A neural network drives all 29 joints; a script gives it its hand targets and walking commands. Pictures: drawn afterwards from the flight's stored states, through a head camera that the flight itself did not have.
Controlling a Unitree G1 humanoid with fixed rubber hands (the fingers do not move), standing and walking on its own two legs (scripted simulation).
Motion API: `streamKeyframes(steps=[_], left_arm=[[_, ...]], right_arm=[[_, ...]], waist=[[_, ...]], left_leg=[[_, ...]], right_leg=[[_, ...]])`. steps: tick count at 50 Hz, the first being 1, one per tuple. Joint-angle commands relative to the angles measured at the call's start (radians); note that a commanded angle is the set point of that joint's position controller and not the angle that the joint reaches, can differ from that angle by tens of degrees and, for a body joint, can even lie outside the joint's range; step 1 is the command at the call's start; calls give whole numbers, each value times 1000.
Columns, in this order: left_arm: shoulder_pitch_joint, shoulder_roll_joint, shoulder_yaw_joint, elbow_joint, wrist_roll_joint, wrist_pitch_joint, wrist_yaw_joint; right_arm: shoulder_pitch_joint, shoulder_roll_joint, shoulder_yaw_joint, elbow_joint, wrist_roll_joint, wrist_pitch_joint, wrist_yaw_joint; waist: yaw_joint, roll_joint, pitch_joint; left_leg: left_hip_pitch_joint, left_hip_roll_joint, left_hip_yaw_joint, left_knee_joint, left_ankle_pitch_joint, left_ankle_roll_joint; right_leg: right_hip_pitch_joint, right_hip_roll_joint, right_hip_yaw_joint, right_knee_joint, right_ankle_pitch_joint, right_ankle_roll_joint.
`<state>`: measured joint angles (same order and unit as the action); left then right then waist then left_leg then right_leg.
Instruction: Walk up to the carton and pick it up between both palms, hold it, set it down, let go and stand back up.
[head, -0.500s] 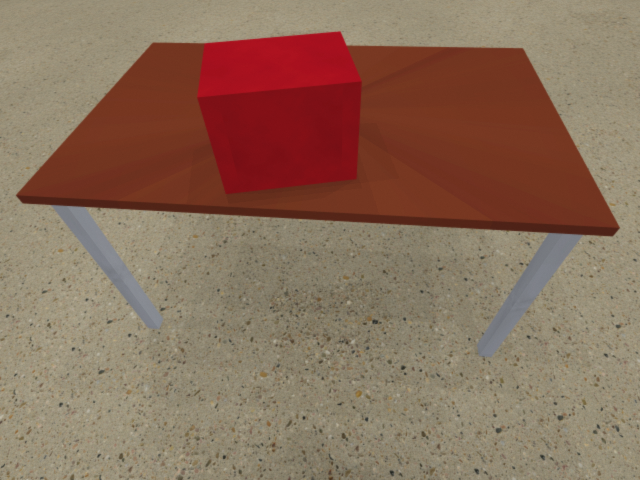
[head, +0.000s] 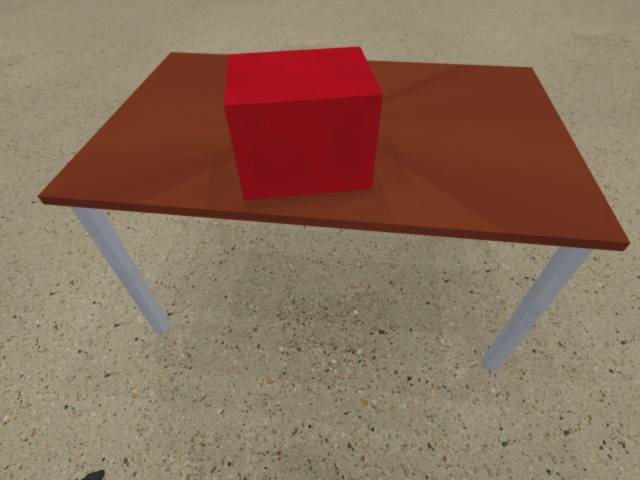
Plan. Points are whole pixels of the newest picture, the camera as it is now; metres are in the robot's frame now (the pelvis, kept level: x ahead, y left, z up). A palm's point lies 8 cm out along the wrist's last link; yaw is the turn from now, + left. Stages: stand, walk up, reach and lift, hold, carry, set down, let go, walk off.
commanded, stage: walk up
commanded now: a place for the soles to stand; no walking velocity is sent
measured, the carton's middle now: (302, 123) +0.82 +0.06 +0.02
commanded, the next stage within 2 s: none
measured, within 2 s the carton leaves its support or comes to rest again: neither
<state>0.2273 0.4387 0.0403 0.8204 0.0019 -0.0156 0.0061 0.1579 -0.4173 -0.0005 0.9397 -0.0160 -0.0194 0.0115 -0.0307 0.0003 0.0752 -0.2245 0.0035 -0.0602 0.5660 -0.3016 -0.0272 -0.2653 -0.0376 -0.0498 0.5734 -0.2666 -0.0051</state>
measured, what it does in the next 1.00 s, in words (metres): steps to the left: left foot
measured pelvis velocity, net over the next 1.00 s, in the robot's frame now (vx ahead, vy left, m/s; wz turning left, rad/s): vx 0.11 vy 0.15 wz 0.03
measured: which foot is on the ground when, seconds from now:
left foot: down 0.00-0.50, up 0.52-0.84, down 0.86-1.00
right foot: down 0.00-0.86, up 0.88-1.00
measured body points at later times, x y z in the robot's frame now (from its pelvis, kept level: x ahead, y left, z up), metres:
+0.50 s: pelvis +0.00 +0.00 +0.00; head +0.01 +0.00 +0.45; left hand +0.11 +0.33 -0.09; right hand +0.10 -0.33 -0.11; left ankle +0.00 +0.14 -0.73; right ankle +0.03 -0.12 -0.73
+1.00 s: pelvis +0.11 +0.15 +0.01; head +0.12 +0.20 +0.45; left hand +0.17 +0.48 -0.13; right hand +0.17 -0.18 -0.08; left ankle +0.14 +0.24 -0.73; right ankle +0.06 -0.04 -0.65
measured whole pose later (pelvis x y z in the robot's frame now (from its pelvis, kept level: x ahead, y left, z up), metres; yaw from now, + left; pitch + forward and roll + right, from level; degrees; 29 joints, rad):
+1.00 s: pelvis +0.11 +0.15 +0.01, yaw +2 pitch -2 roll -4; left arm 0.33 0.47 0.04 0.85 0.01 -0.05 0.00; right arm 0.26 -0.41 0.00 0.97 -0.02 -0.04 0.07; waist -0.03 -0.04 0.05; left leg -0.28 0.06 0.03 0.59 -0.28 0.01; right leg -0.37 -0.01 0.05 1.08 -0.41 -0.03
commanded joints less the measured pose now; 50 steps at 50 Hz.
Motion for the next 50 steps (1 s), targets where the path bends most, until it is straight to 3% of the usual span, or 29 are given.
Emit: streamKeyframes(steps=[1,4,8,9,11,13,16,21,22,23,24,25,26,27,30,32,34,35,37,39,40,41,42,43,44,45,47,48,50], left_arm=[[-65,165,20,28,-5,-23,-5],[-51,155,15,48,-9,-23,-4],[-86,145,14,29,0,-21,-5],[-87,157,15,50,1,-19,-4],[-97,166,17,38,3,-26,-2],[-85,155,18,41,-3,-23,-3],[-80,148,17,54,3,-18,-8],[-99,152,10,55,2,-24,-6],[49,266,56,22,13,-48,-15],[135,306,81,61,13,-56,-11],[217,351,100,91,15,-59,-8],[194,379,120,80,21,-65,-1],[155,389,124,52,11,-74,5],[147,346,117,55,17,-83,5],[100,317,105,28,20,-86,4],[90,314,99,26,20,-92,-2],[71,337,105,-8,15,-89,-7],[60,336,108,-20,24,-86,-9],[34,312,100,-32,18,-84,-16],[8,309,94,-43,18,-75,-16],[-29,292,85,-55,10,-74,-16],[9,242,73,-43,18,-65,-19],[100,171,49,-33,18,-59,-18],[140,59,10,-25,8,-48,-13],[215,130,27,10,5,-28,-1],[183,185,39,5,2,-33,-2],[162,209,51,30,-11,-31,-10],[175,194,54,40,-26,-27,-15],[215,160,52,46,-22,-26,-21]], right_arm=[[-80,-191,-50,-11,8,-27,-14],[-89,-185,-46,-10,12,-21,-16],[-107,-183,-46,-5,12,-14,-14],[-116,-181,-41,4,16,-17,-13],[-97,-171,-47,-2,14,-11,-11],[-122,-183,-47,3,8,-12,-10],[-155,-191,-39,-3,5,-15,-8],[-123,-186,-45,20,6,-12,-8],[-57,-283,-96,-41,-18,-6,26],[-93,-266,-92,-54,-26,1,43],[-142,-224,-94,-77,-33,13,51],[-173,-208,-98,-93,-46,18,52],[-124,-224,-92,-91,-42,9,57],[-126,-239,-104,-80,-42,9,62],[-93,-227,-115,-70,-27,5,77],[-75,-214,-120,-63,-24,9,89],[-101,-204,-115,-72,-15,15,98],[-122,-203,-107,-77,-17,13,100],[-77,-217,-120,-63,2,5,99],[5,-238,-131,-27,-2,2,88],[90,-226,-140,-7,-5,-6,78],[155,-261,-152,17,-10,-13,71],[275,-306,-169,46,-18,-25,49],[307,-364,-174,31,-33,-38,34],[177,-375,-169,-9,-17,-35,24],[99,-385,-175,-27,5,-42,26],[89,-312,-153,-39,3,-60,14],[92,-258,-138,-58,1,-68,11],[172,-227,-129,-42,11,-73,7]], waist=[[42,-9,-156],[41,19,-151],[33,-70,-120],[45,-12,-108],[27,-37,-153],[24,30,-98],[47,-38,-101],[21,-13,-97],[60,31,-184],[100,-16,-123],[141,-126,-81],[148,-132,-23],[125,-92,-13],[105,-11,49],[77,-89,-6],[70,-94,-25],[62,-191,53],[65,-171,51],[31,-229,34],[-6,-128,5],[-60,-95,-21],[-72,-15,-85],[-123,233,-151],[-104,367,-110],[-38,251,13],[-26,251,37],[-3,224,53],[9,165,21],[17,181,-46]], left_leg=[[-2,107,-91,-143,220,85],[32,119,-77,-162,202,79],[22,95,-59,-134,172,74],[13,89,-67,-139,166,73],[77,95,-49,-128,142,72],[11,101,-71,-170,122,71],[-12,105,-94,-162,67,86],[9,96,-71,-173,122,72],[-38,80,-108,-99,-318,136],[-271,50,-104,-41,-448,133],[-469,-7,-2,156,-352,102],[-575,44,-6,338,-247,79],[-574,59,-39,363,-199,70],[-576,69,-65,369,-136,69],[-382,63,-10,268,-111,51],[-363,77,15,290,-44,46],[-304,88,55,231,-3,33],[-262,77,71,193,-19,39],[-115,86,109,131,101,17],[14,77,157,69,115,34],[74,77,136,24,180,42],[171,41,134,-29,84,30],[318,108,-53,-157,-101,35],[339,275,-456,-287,-346,31],[166,331,-529,-413,-573,12],[75,383,-580,-514,-522,40],[52,241,-275,-423,-83,-86],[51,193,-157,-381,80,-80],[216,161,-18,-270,510,-44]], right_leg=[[154,-93,125,-117,223,-41],[117,-97,126,-123,222,-40],[85,-106,130,-151,201,-41],[81,-106,145,-172,176,-38],[56,-122,162,-174,149,-58],[64,-84,146,-159,123,-43],[81,-88,126,-178,77,-34],[74,-91,141,-176,147,-38],[132,-100,142,-145,-310,-91],[241,-162,284,-190,-538,-134],[359,-271,454,-327,-615,-178],[359,-401,609,-420,-613,-222],[345,-426,605,-419,-544,-255],[309,-406,551,-402,-456,-245],[247,-276,341,-401,-264,-179],[230,-252,269,-383,-250,-161],[71,-265,232,-417,-331,-172],[55,-245,223,-404,-319,-176],[-58,-206,134,-377,-304,-155],[-86,-209,122,-256,-277,-144],[-114,-208,94,-158,-185,-127],[-83,-148,31,44,-142,-123],[-207,-59,12,393,-123,-80],[-461,98,139,614,-333,-49],[-484,69,214,647,-264,-52],[-429,23,230,698,-168,-60],[-339,1,303,624,-70,-47],[-260,-2,272,561,-13,-36],[-279,14,196,493,44,-19]])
